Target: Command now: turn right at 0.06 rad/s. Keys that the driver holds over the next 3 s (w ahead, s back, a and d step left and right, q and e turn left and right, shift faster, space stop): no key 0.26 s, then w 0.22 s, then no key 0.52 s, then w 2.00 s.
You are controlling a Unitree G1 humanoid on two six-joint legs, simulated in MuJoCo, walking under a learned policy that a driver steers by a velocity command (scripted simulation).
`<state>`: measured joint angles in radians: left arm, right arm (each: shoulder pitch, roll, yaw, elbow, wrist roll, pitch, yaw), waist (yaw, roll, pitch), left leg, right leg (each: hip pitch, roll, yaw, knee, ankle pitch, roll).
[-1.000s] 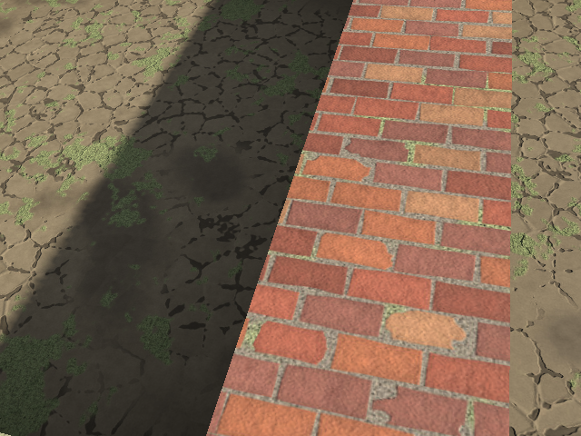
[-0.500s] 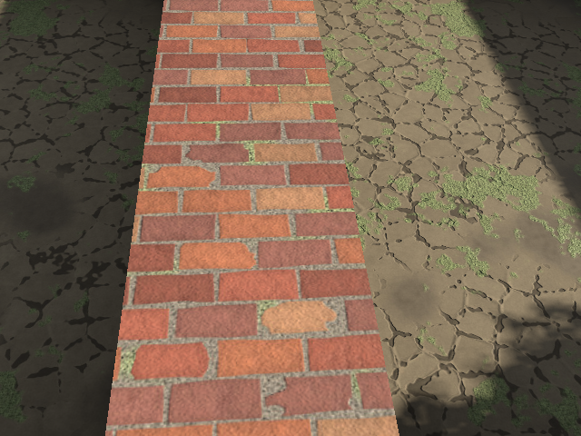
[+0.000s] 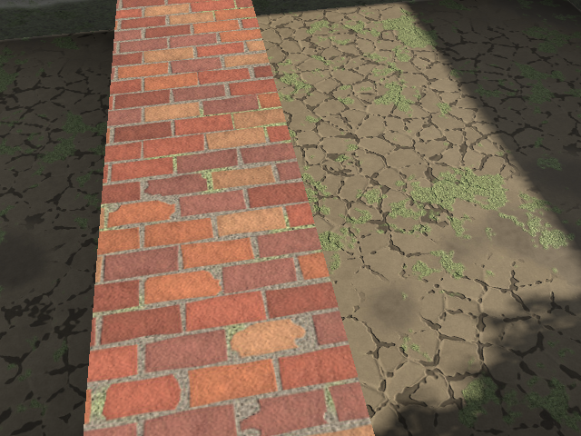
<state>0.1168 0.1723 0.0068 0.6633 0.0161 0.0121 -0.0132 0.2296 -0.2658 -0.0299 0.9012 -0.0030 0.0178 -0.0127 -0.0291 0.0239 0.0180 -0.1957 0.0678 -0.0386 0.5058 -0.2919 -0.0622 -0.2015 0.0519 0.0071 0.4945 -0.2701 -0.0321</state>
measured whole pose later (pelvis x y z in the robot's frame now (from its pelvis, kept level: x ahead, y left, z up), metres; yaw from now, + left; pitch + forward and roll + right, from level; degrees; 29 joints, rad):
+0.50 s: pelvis +0.03 +0.03 -0.01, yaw +1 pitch -1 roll +0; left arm 0.33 0.22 0.05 0.84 -0.03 0.00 0.02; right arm 0.32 -0.22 -0.04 1.05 0.02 -0.04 -0.03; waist 0.00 -0.01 -0.01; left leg -0.19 0.01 -0.01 0.58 -0.38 0.05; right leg -0.18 -0.01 0.02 0.56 -0.37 -0.01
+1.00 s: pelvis +0.11 +0.03 +0.00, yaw +2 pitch -1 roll +0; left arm 0.13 0.18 0.05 0.98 -0.03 0.00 0.00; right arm 0.29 -0.19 -0.03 1.12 0.01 0.03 -0.05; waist -0.01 0.03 0.05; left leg 0.03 0.01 -0.01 0.38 -0.37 -0.02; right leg -0.21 0.01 -0.03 0.50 -0.27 -0.02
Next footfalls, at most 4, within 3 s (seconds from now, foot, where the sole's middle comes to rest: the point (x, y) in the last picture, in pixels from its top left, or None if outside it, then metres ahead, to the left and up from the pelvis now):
0.74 right None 0.15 -0.07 -0.77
1.76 left None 0.48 0.20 -0.77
2.40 right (284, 336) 0.79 0.03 -0.77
2.98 left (205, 240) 1.12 0.27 -0.77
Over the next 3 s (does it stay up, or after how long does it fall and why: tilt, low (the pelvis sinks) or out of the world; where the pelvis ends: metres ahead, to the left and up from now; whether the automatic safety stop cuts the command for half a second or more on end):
stays up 0.96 0.17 -0.02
